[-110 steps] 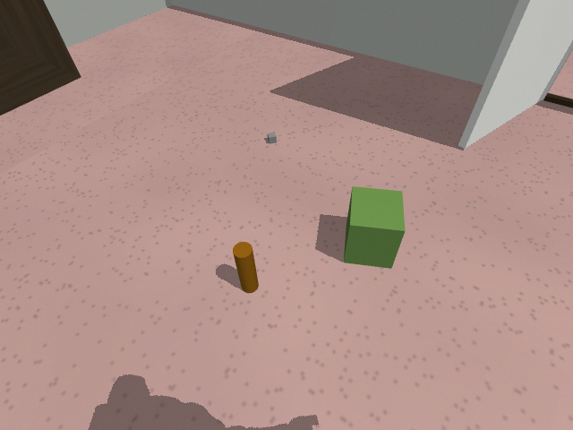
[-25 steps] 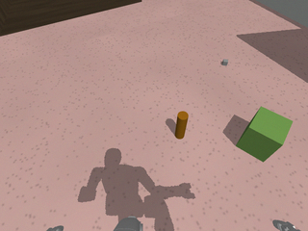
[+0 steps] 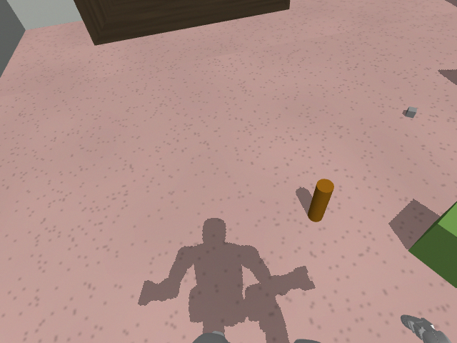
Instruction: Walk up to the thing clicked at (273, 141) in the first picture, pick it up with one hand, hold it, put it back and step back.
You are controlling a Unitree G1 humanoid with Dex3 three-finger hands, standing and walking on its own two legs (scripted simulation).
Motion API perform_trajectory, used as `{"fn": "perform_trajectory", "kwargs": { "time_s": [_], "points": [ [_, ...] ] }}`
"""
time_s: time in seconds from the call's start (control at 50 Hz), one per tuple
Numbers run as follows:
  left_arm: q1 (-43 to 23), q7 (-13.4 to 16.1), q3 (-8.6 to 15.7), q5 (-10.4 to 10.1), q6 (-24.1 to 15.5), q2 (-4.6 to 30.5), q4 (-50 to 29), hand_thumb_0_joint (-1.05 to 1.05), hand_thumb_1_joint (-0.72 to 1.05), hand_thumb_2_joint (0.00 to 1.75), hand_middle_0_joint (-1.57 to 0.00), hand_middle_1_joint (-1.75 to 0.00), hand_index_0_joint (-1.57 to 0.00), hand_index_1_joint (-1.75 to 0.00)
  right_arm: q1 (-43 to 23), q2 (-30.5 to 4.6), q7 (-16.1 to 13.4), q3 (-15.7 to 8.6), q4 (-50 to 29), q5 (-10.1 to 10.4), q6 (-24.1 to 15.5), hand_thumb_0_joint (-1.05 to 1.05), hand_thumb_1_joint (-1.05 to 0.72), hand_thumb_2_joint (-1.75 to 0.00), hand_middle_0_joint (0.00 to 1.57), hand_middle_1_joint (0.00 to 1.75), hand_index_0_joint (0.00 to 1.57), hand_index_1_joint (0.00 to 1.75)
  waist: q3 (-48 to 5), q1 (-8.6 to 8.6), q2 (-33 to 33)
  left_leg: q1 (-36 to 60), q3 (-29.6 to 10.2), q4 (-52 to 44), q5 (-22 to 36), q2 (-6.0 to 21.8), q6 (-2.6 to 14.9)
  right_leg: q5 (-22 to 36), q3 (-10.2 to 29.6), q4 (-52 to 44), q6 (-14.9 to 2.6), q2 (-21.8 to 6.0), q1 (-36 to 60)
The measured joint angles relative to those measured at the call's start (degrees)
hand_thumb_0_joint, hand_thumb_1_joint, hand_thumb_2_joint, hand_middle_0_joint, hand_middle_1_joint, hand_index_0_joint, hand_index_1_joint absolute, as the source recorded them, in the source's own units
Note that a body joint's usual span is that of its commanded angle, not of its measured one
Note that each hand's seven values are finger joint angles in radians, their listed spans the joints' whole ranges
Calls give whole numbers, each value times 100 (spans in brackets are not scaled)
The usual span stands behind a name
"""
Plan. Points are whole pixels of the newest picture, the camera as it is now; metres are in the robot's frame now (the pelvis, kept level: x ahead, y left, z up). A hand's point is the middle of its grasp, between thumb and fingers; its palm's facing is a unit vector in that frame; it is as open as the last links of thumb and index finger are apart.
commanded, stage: walk up
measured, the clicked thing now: (411, 112) +1.42 -1.03 -0.72
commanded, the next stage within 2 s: stand in 1.14 s
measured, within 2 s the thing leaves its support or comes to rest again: neither
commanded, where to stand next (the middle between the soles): +0.07 +0.02 m, yaw +11 degrees
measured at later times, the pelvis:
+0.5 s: pelvis +0.00 +0.04 +0.01, yaw +11 degrees
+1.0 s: pelvis +0.00 +0.02 +0.02, yaw +14 degrees
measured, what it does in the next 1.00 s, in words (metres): steps on the spot: left foot, then right foot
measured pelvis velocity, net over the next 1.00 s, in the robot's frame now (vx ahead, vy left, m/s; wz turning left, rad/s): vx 0.00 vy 0.02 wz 0.24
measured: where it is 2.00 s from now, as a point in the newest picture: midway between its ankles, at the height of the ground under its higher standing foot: outside the picture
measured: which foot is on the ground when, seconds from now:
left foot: up 0.00-0.32, down 0.34-1.00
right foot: down 0.00-0.36, up 0.38-0.60, down 0.62-1.00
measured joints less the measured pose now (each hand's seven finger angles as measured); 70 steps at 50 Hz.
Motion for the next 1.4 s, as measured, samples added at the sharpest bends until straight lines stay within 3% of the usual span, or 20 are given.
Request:
{"fn": "perform_trajectory", "kwargs": {
  "time_s": [0.06, 0.14, 0.2, 0.3, 0.34, 0.38, 0.42, 0.46, 0.62, 0.64, 0.68, 0.74, 0.8, 1.02, 1.4],
  "points": [
    [-12, -1, -66, 94, -3, -67, -2, 0, 90, 90, -20, -30, -21, -30, -1, -22, -67, -61, 141, 7, 120, 0, -90, -90, 20, 30, 20, 30, -3, 85, 47, -465, 59, 1405, -811, -309, -30, -33, -83, 21, -19, -194, 15],
    [-37, 23, -91, 109, -38, -152, -15, 0, 90, 90, -20, -30, -21, -30, 151, -142, 74, -98, 277, 40, 92, 0, -90, -90, 20, 30, 20, 30, -23, 143, 64, -719, 254, 2290, -439, -186, -146, 222, -182, -465, -16, -442, 200],
    [-9, -10, -69, 161, -77, -104, -83, 0, 90, 90, -21, -30, -21, -30, 291, -183, 144, -110, 413, 54, 59, 0, -90, -90, 20, 30, 20, 30, -47, 143, 50, -523, 265, 1802, -240, 73, -218, 317, -300, -667, 8, -537, 267],
    [-4, -115, 14, 189, -56, 131, -230, 0, 90, 90, -21, -30, -21, -30, 444, -114, 140, -40, 728, 39, -42, 0, -90, -90, 20, 30, 20, 30, -57, 162, -176, 124, 571, 26, -577, 403, -216, 140, -518, -418, 49, -716, 222],
    [-22, -139, 25, 133, 13, 249, -227, 0, 90, 90, -21, -30, -21, -30, 468, -75, 101, -20, 814, 36, -164, 0, -90, -90, 20, 30, 20, 30, -55, 161, -348, 462, 726, -743, 3, 351, -151, -72, -523, -31, 104, -850, 98],
    [-73, -115, 60, 57, 139, 332, -105, 0, 90, 90, -20, -30, -21, -30, 406, 55, 24, -6, 892, -7, -264, 0, -90, -90, 20, 30, 20, 30, 30, 202, -704, 533, 886, -639, 103, 141, -83, -497, -220, 551, -6, -1003, -68],
    [-95, -87, 28, 4, 281, 267, 87, 0, 90, 90, -20, -30, -21, -30, 424, 106, -23, 70, 891, -14, -328, 0, -90, -90, 20, 30, 20, 30, -97, 94, -716, 463, 792, -482, -31, 158, -11, -1020, 52, 1077, -68, -682, -231],
    [-146, -110, -28, -33, 337, 223, 224, 0, 90, 90, -20, -30, -21, -30, 431, 171, -71, 135, 909, 1, -377, 0, -90, -90, 20, 30, 20, 30, -193, -9, -736, 463, 653, -544, -14, 159, 33, -1158, 178, 1353, -107, -450, -312],
    [-388, -136, -155, -61, 207, -31, 461, 0, 90, 90, -20, -30, -21, -30, 76, 175, -178, 281, 874, 111, -529, 0, -90, -90, 20, 30, 21, 30, -95, 7, -696, 371, 546, -503, 4, 163, -29, -629, 190, 128, -179, -223, 0],
    [-447, -130, -166, -53, 194, -81, 513, 0, 90, 90, -20, -30, -21, -30, 6, 149, -191, 281, 877, 131, -517, 0, -90, -90, 20, 30, 21, 30, -48, 5, -605, 339, 501, -414, -32, 199, -53, -165, 166, -62, -108, -163, 73],
    [-537, -129, -211, -19, 156, -201, 600, 0, 90, 90, -20, -30, -21, -30, -133, 108, -215, 271, 950, 197, -457, 0, -90, -90, 20, 30, 21, 30, 11, -2, -345, 312, 351, -308, -66, 316, -102, 49, 27, -221, 61, -41, 190],
    [-558, -182, -280, 0, 131, -206, 660, 0, 90, 90, -20, -30, -21, -30, -273, 174, -225, 283, 1096, 217, -417, 0, -90, -90, 20, 30, 20, 30, -68, 43, -364, 366, 372, -444, -67, 224, -55, -21, 41, -156, 99, -145, 160],
    [-651, -201, -315, -17, 184, -226, 793, 0, 90, 90, -20, -30, -21, -30, -318, 199, -178, 312, 1269, 173, -465, 0, -90, -90, 20, 30, 20, 30, -160, 50, -368, 489, 382, -698, 182, 151, -121, -16, 36, -201, 134, -243, 214],
    [-1005, -219, -291, -67, 127, -117, 1208, 0, 90, 90, -20, -30, -21, -30, -455, 329, -74, 472, 1882, 121, -495, 0, -90, -90, 20, 30, 21, 30, -268, 70, -439, 764, 256, -1431, 542, 210, -177, 373, -105, -995, 111, -191, 555],
    [-1174, -174, -377, -57, 73, -252, 1936, 0, 90, 90, -20, -30, -21, -30, -847, 323, -77, 425, 2365, 141, -398, 0, -90, -90, 20, 30, 20, 30, -298, 51, -362, 1325, 286, -2332, 886, 376, -290, 709, -93, -1824, 44, -46, 1053]
  ]
}}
